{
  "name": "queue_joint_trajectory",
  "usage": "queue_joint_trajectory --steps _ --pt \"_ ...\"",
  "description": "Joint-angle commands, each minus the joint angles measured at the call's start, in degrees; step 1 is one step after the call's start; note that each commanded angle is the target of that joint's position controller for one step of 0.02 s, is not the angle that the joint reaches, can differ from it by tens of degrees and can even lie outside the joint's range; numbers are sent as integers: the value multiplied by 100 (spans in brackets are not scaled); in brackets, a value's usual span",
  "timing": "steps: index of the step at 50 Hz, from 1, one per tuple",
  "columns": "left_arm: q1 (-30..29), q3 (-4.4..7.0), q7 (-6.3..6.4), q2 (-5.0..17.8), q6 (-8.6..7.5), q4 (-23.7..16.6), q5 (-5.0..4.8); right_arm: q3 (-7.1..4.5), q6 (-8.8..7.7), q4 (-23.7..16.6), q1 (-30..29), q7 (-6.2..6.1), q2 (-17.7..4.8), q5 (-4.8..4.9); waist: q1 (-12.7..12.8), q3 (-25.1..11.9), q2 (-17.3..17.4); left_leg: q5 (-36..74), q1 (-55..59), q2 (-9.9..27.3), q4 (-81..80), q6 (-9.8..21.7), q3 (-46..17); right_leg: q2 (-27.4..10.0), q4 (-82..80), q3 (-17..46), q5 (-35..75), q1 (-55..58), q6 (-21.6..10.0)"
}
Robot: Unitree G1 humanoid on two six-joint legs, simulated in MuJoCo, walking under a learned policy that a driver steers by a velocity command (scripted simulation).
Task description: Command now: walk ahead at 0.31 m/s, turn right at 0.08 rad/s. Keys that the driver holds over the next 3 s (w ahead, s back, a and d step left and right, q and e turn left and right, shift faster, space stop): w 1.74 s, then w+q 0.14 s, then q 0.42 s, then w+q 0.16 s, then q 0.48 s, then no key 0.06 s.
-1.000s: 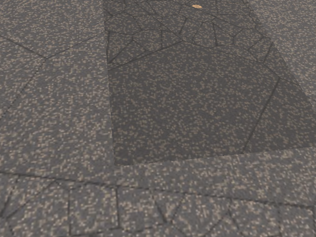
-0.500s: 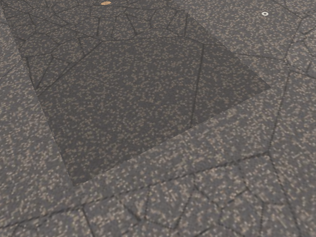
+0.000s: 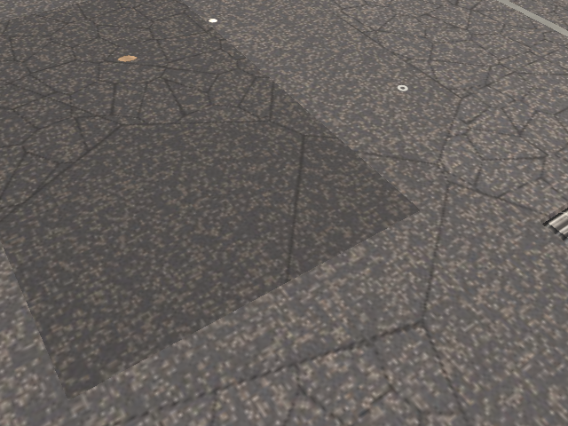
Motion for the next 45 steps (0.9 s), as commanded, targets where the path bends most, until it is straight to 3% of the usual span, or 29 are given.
queue_joint_trajectory --steps 1,3,5,10,14,17,18,19,20,21,22,23,24,25,26,29,33,36,41,43,45 --pt "-518 188 -119 767 -274 -459 56 -244 -185 -5 333 44 -914 64 -29 1037 628 -2107 809 1911 -2026 808 -2645 -552 1163 -4 255 -2440 135" --pt "-497 182 -230 678 -278 -331 105 -194 -282 49 358 82 -711 69 -35 798 798 -980 900 1526 -2047 695 -1897 -684 1473 -337 731 -2349 257" --pt "-772 142 -275 514 -270 -392 93 -180 -361 242 686 121 -620 73 -116 692 725 76 1057 1393 -1988 708 -1476 -797 1591 -531 1055 -2527 330" --pt "-1741 36 -308 283 -267 -702 76 -157 -397 590 1268 125 -552 77 -369 748 705 1851 1085 1222 -1845 707 -919 -882 797 -974 1450 -2653 483" --pt "-2270 -42 -321 195 -291 -900 24 -149 -419 778 1483 88 -648 44 -448 776 803 2865 1010 1310 -1674 679 -718 -727 -269 -1189 1575 -1975 336" --pt "-1874 8 -237 349 -319 -819 7 -154 -422 832 1285 50 -746 42 -100 574 859 4406 1094 1494 -1133 529 -587 -518 -726 -1200 1366 -1009 10" --pt "-1360 67 -181 463 -341 -654 -2 -162 -416 848 1221 43 -794 44 144 273 856 5281 1129 1479 -531 440 -508 -354 -875 -1203 1253 -348 -113" --pt "-483 141 -118 589 -389 -359 -1 -159 -395 859 1146 49 -813 67 534 -207 730 5540 958 1334 453 330 -326 -225 -1246 -1240 1413 712 -264" --pt "406 245 -36 853 -448 -110 90 -127 -400 798 1120 64 -758 98 890 -727 579 4419 36 1144 1701 244 -192 -759 -1335 -713 1211 2136 -447" --pt "1098 397 38 1442 -451 -47 233 28 -406 535 1485 131 -116 231 808 -1649 -646 1284 -1700 466 3826 2 149 -2610 -1591 1846 -97 3771 -971" --pt "977 393 -22 1370 -400 19 49 -90 -373 635 1551 95 -452 170 726 -1832 -750 -1273 -2407 -121 4911 65 -304 -3148 -2484 3662 -178 3519 -1357" --pt "312 333 -44 1068 -391 -22 -75 -183 -356 510 1046 86 -702 84 437 -756 -308 -756 -2768 293 5067 152 -514 -2806 -2544 2736 -243 2669 -1188" --pt "-138 247 -69 699 -435 -91 -94 -150 -400 450 769 132 -582 71 302 -194 -128 -309 -2675 500 4783 177 -456 -2552 -2756 1972 215 1833 -1092" --pt "-349 189 -74 491 -490 -78 -68 -143 -390 466 682 160 -463 66 112 103 -85 -97 -2462 681 4457 174 -399 -2231 -2932 1394 707 1295 -907" --pt "-364 148 -58 371 -538 2 -80 -142 -326 485 734 191 -419 -22 -46 233 -176 -28 -2215 780 4222 117 -365 -2012 -3035 1000 1168 903 -792" --pt "-70 133 -60 334 -681 226 -107 -125 -174 501 716 291 -235 -75 -208 236 -172 154 -2121 835 3918 -32 -191 -1806 -3265 441 1977 689 -804" --pt "371 126 -54 364 -703 463 -131 -132 -116 147 -340 328 -255 -80 -65 557 -103 927 -2944 981 3138 -243 40 -1651 -3544 58 2286 883 -805" --pt "640 97 -47 352 -696 595 -135 -71 -151 -84 -1041 337 -147 -35 93 601 -81 1486 -2915 879 2141 -311 230 -1515 -3478 -222 2914 1054 -696" --pt "1179 79 27 412 -665 859 -77 -17 -183 -362 -1856 304 -146 -6 343 631 -112 1631 -2855 623 1126 -146 409 -1732 -3244 -269 3737 1924 -667" --pt "1201 90 73 462 -636 929 -40 -37 -217 -425 -1914 289 -213 -9 282 622 -127 1299 -2774 531 891 7 403 -1878 -2988 -266 4288 2322 -655" --pt "1025 110 107 555 -622 938 -16 -91 -266 -303 -1451 237 -310 -10 5 373 -212 812 -1982 255 647 205 498 -1880 -2318 -401 5689 2435 -525"
Next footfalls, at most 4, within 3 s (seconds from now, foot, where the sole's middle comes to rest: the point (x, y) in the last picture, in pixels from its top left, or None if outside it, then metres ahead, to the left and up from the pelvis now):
0.40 right None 0.33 -0.11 -0.78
0.94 left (260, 384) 0.64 0.06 -0.78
1.50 right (326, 286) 0.93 -0.12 -0.78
2.04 left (268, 214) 1.21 0.05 -0.78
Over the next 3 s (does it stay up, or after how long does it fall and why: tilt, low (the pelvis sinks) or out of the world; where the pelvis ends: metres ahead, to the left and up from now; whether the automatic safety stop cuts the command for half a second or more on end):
stays up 1.20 -0.03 0.00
